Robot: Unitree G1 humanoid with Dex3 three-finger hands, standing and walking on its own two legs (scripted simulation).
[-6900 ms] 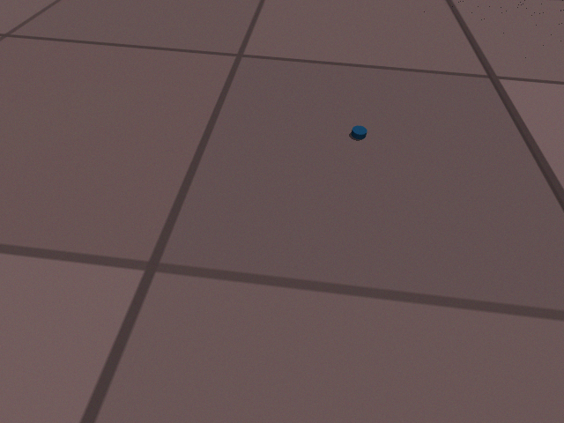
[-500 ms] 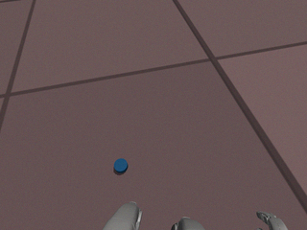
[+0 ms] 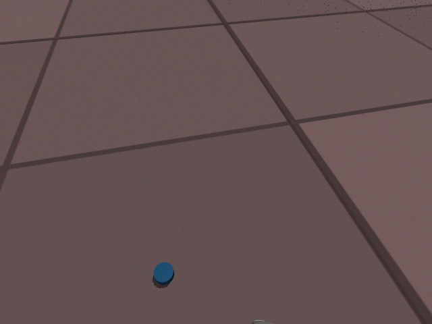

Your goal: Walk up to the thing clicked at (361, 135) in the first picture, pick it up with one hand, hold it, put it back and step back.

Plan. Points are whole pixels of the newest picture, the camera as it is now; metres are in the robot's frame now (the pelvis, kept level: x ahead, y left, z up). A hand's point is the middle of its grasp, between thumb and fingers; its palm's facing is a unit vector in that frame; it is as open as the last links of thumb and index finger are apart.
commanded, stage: walk up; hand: left
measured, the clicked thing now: (164, 273) +0.47 +0.23 -0.74
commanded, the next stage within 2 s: none
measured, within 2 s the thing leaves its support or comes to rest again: neither
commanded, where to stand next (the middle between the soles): +0.08 +0.02 m, yaw -4 degrees
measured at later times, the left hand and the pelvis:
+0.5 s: hand out of the picture +0.13 +0.36 -0.18, palm faces -0.02 -0.88 -0.48, open 7.4 cm; pelvis +0.02 +0.06 -0.04, yaw -1 degrees
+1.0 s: hand out of the picture +0.03 +0.29 -0.15, palm faces -0.09 -0.91 -0.41, open 7.4 cm; pelvis -0.03 -0.01 -0.02, yaw -7 degrees
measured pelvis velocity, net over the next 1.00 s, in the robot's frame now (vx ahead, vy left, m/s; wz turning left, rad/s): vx -0.03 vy -0.01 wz -0.12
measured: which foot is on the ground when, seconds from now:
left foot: down 0.00-0.04, up 0.06-0.42, down 0.44-0.92, up 0.94-1.00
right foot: up 0.00-0.00, down 0.02-0.46, up 0.48-0.88, down 0.90-1.00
